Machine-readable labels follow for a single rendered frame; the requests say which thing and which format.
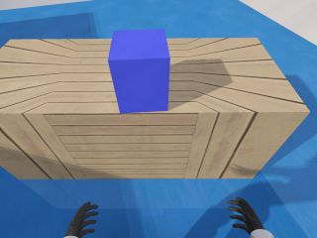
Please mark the robot left hand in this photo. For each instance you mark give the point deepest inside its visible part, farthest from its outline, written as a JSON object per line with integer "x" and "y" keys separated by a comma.
{"x": 77, "y": 223}

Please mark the pedestal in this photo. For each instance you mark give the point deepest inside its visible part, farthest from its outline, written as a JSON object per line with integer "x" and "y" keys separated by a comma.
{"x": 230, "y": 108}

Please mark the carton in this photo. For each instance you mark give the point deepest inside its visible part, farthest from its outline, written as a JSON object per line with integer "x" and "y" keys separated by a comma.
{"x": 139, "y": 63}

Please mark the robot right hand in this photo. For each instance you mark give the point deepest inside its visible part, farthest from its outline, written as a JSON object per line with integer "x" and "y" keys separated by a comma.
{"x": 250, "y": 218}

